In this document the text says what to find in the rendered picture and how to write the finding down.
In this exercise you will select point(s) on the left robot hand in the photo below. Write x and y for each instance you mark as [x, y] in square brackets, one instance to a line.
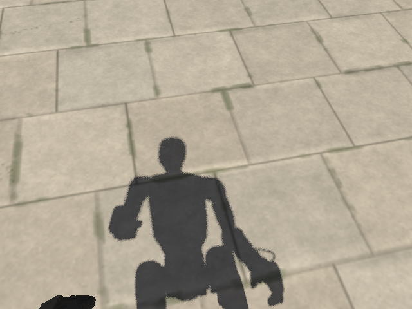
[71, 302]

